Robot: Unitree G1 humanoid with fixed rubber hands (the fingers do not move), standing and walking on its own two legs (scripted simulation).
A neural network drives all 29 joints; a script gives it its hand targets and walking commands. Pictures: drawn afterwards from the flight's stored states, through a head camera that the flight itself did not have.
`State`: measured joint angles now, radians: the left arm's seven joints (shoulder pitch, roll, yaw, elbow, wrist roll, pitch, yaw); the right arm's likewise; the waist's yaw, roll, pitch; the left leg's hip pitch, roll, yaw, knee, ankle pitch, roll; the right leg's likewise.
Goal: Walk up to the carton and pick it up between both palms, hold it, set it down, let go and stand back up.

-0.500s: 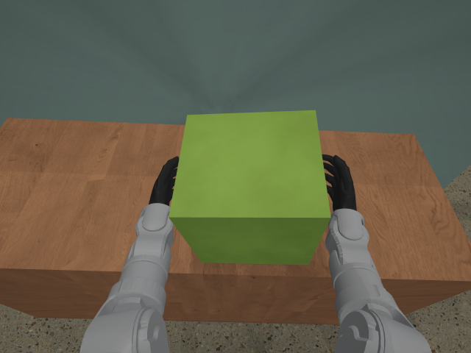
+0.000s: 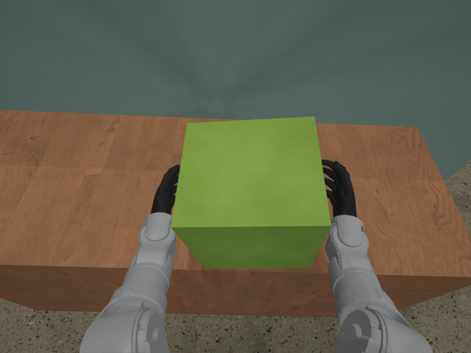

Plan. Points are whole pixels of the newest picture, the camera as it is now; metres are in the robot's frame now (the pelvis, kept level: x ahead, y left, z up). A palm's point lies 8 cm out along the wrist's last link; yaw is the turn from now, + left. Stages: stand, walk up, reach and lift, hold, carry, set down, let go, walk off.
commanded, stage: set down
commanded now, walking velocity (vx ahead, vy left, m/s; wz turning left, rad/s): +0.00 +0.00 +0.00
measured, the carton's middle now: (253, 201) +0.41 -0.02 -0.03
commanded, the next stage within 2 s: none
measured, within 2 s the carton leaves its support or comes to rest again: rests again in 1.06 s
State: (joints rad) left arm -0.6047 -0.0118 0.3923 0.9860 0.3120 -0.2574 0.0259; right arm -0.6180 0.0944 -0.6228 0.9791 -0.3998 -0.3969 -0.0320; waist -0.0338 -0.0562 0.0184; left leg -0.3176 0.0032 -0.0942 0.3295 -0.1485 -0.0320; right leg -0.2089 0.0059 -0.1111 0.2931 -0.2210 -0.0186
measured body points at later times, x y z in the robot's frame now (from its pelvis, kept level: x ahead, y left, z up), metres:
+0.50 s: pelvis +0.00 +0.00 +0.00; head +0.09 +0.02 +0.44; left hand +0.39 +0.14 -0.02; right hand +0.38 -0.18 +0.00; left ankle +0.00 +0.14 -0.75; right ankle -0.05 -0.09 -0.75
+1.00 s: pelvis -0.01 +0.00 +0.00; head +0.09 +0.03 +0.43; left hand +0.39 +0.14 -0.02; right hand +0.37 -0.19 +0.00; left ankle +0.00 +0.14 -0.75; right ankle -0.05 -0.09 -0.75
